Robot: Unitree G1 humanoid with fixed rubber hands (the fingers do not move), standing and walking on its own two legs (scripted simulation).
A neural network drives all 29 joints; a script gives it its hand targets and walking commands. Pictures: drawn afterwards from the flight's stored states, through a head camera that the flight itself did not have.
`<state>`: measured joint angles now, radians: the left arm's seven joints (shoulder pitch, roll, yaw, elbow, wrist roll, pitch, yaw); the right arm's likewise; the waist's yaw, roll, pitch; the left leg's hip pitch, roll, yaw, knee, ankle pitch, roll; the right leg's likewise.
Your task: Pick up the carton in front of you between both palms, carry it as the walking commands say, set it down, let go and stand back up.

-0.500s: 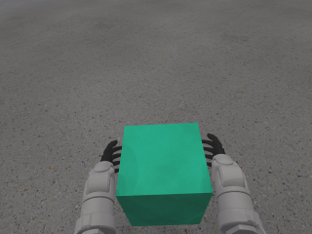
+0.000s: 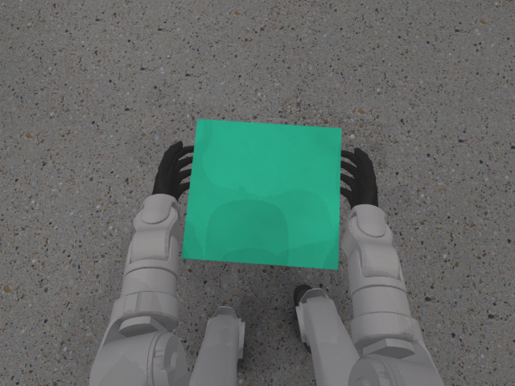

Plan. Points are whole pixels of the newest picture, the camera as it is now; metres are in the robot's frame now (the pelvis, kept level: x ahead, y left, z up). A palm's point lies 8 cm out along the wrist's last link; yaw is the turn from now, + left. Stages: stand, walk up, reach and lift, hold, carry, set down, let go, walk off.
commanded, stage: set down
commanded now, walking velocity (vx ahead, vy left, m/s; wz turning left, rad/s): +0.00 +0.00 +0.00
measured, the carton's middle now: (263, 204) +0.40 -0.01 -0.15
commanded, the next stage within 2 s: none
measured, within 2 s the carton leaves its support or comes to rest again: neither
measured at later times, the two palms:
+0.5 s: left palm (202, 192) +0.46 +0.11 -0.22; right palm (349, 204) +0.40 -0.18 -0.22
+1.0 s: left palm (223, 193) +0.49 +0.09 -0.37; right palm (342, 212) +0.42 -0.20 -0.37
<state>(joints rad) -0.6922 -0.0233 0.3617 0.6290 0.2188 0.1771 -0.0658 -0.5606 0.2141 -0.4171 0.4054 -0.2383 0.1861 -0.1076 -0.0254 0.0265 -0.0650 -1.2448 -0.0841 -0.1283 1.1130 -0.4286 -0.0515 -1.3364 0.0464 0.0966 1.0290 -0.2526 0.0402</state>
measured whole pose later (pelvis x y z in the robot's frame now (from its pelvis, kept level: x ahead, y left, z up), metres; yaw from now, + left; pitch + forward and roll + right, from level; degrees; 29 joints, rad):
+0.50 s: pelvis -0.01 +0.02 -0.12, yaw +1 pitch +47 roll +1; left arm -0.90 0.02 0.28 0.79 0.16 0.19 0.06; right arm -0.76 0.10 -0.50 0.56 -0.19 0.19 -0.07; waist -0.09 0.04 -0.23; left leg -1.84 -0.15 -0.09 1.59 -0.58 -0.04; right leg -1.93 0.06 0.13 1.50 -0.40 0.09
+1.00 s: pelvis -0.04 +0.01 -0.23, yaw +3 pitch +48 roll +2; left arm -1.30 0.16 0.22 1.00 0.12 0.20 0.08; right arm -1.07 0.01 -0.58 0.65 -0.17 0.22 -0.10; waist -0.13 0.05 0.00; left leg -2.19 -0.20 -0.08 1.95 -0.60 -0.09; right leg -2.28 0.10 0.14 1.85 -0.40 0.12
